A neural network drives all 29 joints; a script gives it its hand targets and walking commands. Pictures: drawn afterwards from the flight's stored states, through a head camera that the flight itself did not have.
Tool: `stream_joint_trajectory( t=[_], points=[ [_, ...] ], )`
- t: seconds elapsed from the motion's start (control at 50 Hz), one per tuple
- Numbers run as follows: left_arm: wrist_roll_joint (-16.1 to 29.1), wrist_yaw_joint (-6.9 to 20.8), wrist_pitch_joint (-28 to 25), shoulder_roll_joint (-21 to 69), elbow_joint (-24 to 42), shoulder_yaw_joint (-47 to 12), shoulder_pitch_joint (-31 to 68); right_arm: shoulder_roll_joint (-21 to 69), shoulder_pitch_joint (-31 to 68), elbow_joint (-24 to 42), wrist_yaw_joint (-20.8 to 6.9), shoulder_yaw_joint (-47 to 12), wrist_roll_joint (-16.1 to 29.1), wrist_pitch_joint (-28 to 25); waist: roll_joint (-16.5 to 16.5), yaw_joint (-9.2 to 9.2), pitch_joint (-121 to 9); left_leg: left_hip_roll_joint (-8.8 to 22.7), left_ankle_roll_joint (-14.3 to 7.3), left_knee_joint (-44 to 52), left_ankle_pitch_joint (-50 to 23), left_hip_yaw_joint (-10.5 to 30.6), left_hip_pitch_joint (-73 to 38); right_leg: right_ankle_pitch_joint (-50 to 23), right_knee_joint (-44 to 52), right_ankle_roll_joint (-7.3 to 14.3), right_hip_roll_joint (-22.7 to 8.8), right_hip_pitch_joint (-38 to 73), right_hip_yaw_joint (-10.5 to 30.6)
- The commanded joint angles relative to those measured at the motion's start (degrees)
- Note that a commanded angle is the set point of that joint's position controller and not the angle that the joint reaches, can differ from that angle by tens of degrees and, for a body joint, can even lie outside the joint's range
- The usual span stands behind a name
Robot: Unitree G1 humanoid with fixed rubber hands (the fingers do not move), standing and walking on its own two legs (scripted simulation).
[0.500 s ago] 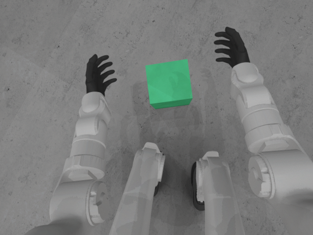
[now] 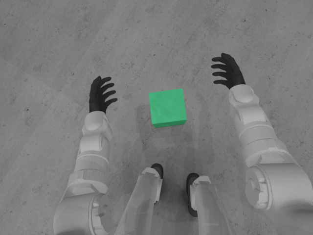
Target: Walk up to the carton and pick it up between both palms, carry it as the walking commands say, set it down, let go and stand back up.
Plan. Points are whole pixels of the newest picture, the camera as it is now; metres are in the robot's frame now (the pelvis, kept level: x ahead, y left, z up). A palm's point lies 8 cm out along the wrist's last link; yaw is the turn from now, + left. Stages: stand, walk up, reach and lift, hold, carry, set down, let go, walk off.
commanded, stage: set down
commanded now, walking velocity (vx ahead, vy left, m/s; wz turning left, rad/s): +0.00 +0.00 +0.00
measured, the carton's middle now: (167, 109) +0.49 +0.07 -0.57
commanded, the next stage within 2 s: let go in 0.02 s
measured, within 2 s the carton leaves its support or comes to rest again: neither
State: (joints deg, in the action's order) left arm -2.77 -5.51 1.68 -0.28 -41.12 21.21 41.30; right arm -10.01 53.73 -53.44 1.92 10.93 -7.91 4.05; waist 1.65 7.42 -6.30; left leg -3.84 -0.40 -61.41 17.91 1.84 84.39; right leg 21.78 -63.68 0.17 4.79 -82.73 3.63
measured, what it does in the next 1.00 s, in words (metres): rises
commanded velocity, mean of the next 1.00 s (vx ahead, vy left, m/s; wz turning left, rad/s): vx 0.00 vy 0.00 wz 0.00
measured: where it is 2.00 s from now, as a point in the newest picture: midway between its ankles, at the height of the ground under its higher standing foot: (173, 196)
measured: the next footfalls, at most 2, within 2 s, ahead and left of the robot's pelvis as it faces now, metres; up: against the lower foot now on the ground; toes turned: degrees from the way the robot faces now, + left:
none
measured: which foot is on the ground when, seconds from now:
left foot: down 0.00-1.00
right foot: down 0.00-1.00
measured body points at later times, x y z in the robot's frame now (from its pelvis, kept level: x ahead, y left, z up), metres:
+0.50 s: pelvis +0.05 +0.00 +0.08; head +0.23 +0.00 +0.49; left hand +0.32 +0.24 -0.02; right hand +0.38 -0.17 -0.04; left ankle +0.07 +0.10 -0.62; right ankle +0.05 -0.11 -0.62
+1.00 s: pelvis +0.08 -0.01 +0.12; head +0.10 -0.01 +0.57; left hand +0.26 +0.22 +0.04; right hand +0.27 -0.24 +0.04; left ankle +0.07 +0.10 -0.62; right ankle +0.05 -0.11 -0.62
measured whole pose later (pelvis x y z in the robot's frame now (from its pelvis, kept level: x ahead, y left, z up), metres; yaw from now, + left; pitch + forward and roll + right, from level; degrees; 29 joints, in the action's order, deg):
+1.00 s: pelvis +0.08 -0.01 +0.12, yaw +1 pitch -1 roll +1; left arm -1.2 4.8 5.3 -11.5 -25.0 2.2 -11.4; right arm -12.2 -11.9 -25.7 -2.7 2.3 -0.2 5.9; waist 0.7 1.0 2.9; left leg -3.4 -0.9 -24.4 13.8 4.2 9.4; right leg 17.2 -25.6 1.9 2.6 -7.1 3.3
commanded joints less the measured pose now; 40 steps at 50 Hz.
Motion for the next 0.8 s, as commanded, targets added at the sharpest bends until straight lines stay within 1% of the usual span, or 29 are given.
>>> stream_joint_trajectory(
  t=[0.0,0.1,0.18,0.22,0.28,0.32,0.38,0.44,0.54,0.6,0.64,0.72,0.78],
  points=[
    [-1.2,0.3,-1.9,-2.9,4.6,0.6,6.5,-2.9,10.5,4.9,-0.1,1.1,-0.7,-1.7,2.9,0.54,-42.4,-0.3,3.4,6.1,-17.2,-3.1,-32.0,-10.9,8.2,-1.0,0.8,21.9,-2.1],
    [-3.1,1.8,-3.3,-4.6,5.4,0.6,1.4,-1.4,4.9,7.7,1.1,1.5,-1.1,-2.5,3.1,0.55,-46.8,-0.1,3.1,7.9,-24.1,-3.0,-37.6,-18.9,10.0,-1.2,0.9,28.5,-1.8],
    [-3.2,4.3,-3.4,-6.6,8.1,-2.1,-5.7,0.7,-3.6,13.4,2.8,1.2,-0.8,-2.4,2.7,0.45,-49.8,0.0,2.5,9.7,-29.9,-2.1,-44.0,-24.7,11.9,-1.3,0.8,34.2,-1.2],
    [-2.7,5.8,-3.0,-7.9,10.0,-3.9,-8.8,1.7,-7.6,16.7,3.7,1.2,-0.7,-1.9,2.1,0.29,-49.4,0.2,2.1,11.0,-31.1,-1.6,-47.5,-25.1,13.4,-1.3,0.7,36.0,-1.0],
    [-1.6,7.6,-2.3,-9.4,12.3,-6.7,-14.0,2.5,-13.5,21.0,4.7,1.0,-0.2,-1.3,0.7,-0.09,-46.6,0.4,1.6,13.5,-31.2,-0.7,-53.5,-22.9,16.4,-1.1,0.5,37.4,-1.0],
    [-0.8,8.5,-2.3,-10.2,13.2,-8.3,-18.6,2.6,-18.3,23.0,4.9,0.3,0.4,-1.5,0.1,-0.49,-43.5,0.6,1.5,15.3,-31.6,-0.1,-56.9,-21.6,18.6,-1.0,0.3,38.8,-1.0],
    [0.2,9.3,-2.8,-11.3,13.9,-10.6,-26.2,1.9,-26.2,24.2,4.4,-0.4,1.1,-2.4,-0.6,-1.21,-37.9,1.0,1.6,18.2,-33.2,1.0,-61.6,-20.5,22.0,-0.8,0.0,41.1,-1.1],
    [1.1,9.7,-3.5,-12.7,14.7,-13.1,-32.7,1.1,-33.1,25.1,3.3,-1.3,1.8,-3.5,-1.3,-1.91,-32.0,1.5,1.7,21.1,-33.9,1.8,-65.6,-19.6,25.8,-0.9,-0.6,44.1,-1.3],
    [2.6,10.1,-3.7,-14.0,16.1,-16.4,-41.5,-0.8,-44.0,25.7,1.1,-3.5,3.2,-4.4,-2.1,-2.97,-20.3,1.8,1.7,26.7,-28.9,1.5,-68.7,-18.1,31.3,-0.7,-2.3,52.4,-1.3],
    [3.2,9.9,-3.4,-14.6,17.6,-17.6,-45.8,-2.2,-50.2,26.5,0.2,-4.6,4.1,-4.7,-1.5,-3.39,-13.7,1.7,1.9,30.0,-25.8,1.1,-70.6,-18.6,33.9,-0.7,-3.3,58.3,-1.2],
    [3.4,9.8,-3.0,-15.3,19.1,-17.8,-48.1,-3.2,-53.7,27.7,-0.4,-5.2,4.6,-4.7,-0.8,-3.99,-10.1,1.6,2.1,32.1,-24.4,0.9,-72.0,-19.7,35.6,-0.8,-3.9,62.3,-1.0],
    [3.5,9.8,-2.0,-16.2,21.7,-18.1,-49.7,-4.9,-58.0,30.7,-1.4,-6.4,5.8,-4.0,0.8,-5.49,-5.0,1.4,2.1,35.7,-21.5,0.7,-73.6,-22.6,38.4,-1.3,-4.7,69.3,-0.8],
    [3.2,9.9,-1.0,-16.4,22.3,-18.0,-51.2,-5.5,-60.6,32.3,-2.2,-7.3,6.6,-2.8,1.2,-5.9,-2.2,1.3,1.7,37.3,-20.1,0.7,-75.1,-23.6,40.0,-1.6,-5.1,72.5,-0.6]
  ],
)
